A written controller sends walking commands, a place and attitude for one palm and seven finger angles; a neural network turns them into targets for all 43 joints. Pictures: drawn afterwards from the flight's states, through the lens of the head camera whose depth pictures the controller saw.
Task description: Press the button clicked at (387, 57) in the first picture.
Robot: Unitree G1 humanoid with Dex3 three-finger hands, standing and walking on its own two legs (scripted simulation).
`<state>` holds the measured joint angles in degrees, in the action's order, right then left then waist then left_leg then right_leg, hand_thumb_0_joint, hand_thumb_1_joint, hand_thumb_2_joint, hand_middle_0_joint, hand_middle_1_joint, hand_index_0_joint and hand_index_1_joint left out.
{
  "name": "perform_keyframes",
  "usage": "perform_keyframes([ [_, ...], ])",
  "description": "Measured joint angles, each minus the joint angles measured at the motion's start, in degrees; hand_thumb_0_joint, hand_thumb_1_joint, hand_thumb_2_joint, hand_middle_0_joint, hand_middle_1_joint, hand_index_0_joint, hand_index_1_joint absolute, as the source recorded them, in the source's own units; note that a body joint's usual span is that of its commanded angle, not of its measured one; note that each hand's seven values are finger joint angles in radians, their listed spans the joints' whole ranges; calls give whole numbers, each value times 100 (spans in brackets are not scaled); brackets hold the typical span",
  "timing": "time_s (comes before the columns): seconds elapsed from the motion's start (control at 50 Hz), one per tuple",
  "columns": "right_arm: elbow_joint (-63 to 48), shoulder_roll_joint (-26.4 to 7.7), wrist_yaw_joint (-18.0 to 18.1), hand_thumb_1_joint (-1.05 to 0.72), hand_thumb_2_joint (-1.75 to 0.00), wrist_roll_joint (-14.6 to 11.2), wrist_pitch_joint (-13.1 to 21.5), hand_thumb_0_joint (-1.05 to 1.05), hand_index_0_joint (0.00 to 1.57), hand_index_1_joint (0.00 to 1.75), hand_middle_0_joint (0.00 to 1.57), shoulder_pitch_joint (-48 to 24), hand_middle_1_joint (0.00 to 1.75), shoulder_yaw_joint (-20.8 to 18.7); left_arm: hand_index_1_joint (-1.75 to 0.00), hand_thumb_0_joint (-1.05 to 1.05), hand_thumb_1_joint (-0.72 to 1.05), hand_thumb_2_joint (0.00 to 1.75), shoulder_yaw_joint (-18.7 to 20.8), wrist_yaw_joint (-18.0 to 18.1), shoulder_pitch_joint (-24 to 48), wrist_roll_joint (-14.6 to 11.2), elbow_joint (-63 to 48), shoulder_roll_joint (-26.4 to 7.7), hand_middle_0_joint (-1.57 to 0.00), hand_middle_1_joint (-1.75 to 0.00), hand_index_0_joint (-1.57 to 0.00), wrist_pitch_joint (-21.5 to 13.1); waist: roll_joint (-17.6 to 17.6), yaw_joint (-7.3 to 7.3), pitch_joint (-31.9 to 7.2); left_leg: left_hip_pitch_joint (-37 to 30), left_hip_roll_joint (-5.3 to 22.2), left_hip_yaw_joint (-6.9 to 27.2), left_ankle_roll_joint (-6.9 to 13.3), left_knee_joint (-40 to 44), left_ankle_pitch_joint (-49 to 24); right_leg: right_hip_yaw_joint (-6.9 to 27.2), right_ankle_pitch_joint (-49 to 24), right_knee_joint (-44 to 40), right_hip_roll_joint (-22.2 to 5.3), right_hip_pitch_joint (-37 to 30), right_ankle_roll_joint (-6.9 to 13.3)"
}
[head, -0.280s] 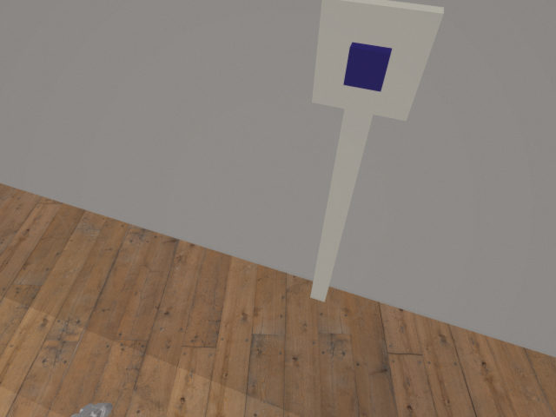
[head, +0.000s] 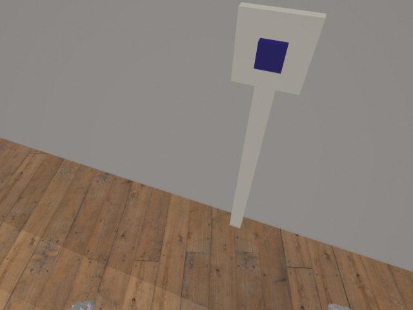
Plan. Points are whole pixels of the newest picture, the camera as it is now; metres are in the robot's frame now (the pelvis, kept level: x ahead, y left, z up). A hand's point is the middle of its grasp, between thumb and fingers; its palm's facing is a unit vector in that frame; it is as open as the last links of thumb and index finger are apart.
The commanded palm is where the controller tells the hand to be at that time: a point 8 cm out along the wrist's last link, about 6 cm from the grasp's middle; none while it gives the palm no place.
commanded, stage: stand and wait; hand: left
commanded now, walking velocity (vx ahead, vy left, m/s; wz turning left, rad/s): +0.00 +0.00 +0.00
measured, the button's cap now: (270, 55) +0.64 -0.11 +0.20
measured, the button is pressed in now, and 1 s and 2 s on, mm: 0 0 0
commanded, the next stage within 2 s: look at it before walking up in 0.54 s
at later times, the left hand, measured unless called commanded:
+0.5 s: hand out of the picture +0.06 +0.23 -0.15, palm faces -0.03 -0.94 -0.34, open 7.3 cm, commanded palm none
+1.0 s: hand out of the picture +0.06 +0.22 -0.15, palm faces -0.04 -0.95 -0.31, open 7.3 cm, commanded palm none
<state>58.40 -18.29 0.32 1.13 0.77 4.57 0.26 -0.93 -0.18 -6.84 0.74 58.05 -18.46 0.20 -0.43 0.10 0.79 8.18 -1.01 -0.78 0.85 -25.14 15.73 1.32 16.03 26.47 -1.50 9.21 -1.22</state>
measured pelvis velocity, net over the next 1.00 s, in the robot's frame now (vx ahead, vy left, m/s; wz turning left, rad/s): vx -0.02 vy -0.02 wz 0.00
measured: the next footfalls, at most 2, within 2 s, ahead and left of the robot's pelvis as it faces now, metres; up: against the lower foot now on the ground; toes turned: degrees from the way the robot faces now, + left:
none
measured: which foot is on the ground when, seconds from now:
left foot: down 0.00-1.00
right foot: down 0.00-1.00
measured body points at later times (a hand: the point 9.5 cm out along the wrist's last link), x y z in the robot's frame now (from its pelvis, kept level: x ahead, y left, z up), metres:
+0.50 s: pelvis -0.01 -0.01 +0.00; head -0.01 -0.02 +0.45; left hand +0.06 +0.28 -0.13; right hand +0.06 -0.31 -0.13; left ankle -0.02 +0.11 -0.74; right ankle -0.02 -0.13 -0.74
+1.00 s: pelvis -0.02 -0.02 +0.01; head -0.01 -0.01 +0.46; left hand +0.06 +0.27 -0.13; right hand +0.05 -0.31 -0.13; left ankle -0.02 +0.11 -0.74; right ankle -0.02 -0.13 -0.74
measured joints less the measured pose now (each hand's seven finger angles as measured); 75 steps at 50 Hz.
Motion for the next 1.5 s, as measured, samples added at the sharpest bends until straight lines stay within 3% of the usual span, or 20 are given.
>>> perform_keyframes([
  [0.42, 488, -120, 5, -91, -90, -32, -42, 0, 20, 30, 20, 275, 30, -28, -30, 0, 91, 90, 57, -5, -161, -12, 386, -104, -20, -30, -21, -7, 43, -23, 112, -111, 105, 23, -101, 310, -251, -26, -248, -295, 103, -99, 91],
  [1.28, 599, 34, 6, -91, -90, -42, -14, 0, 20, 30, 20, 278, 30, 17, -30, 0, 91, 90, 46, 6, -201, -1, 477, 14, -20, -30, -21, -40, -13, -14, 93, -148, 152, 28, -135, 503, -364, -34, -391, -539, 147, -158, 112],
  [1.5, 246, 330, 112, -91, -90, -27, -120, 0, 20, 30, 20, 303, 30, -71, -30, 0, 91, 90, 152, 44, -406, 13, 210, 236, -20, -30, -20, 197, -30, 52, 151, 106, 262, -326, -146, -53, -42, 314, -173, 107, 271, 288, 112],
])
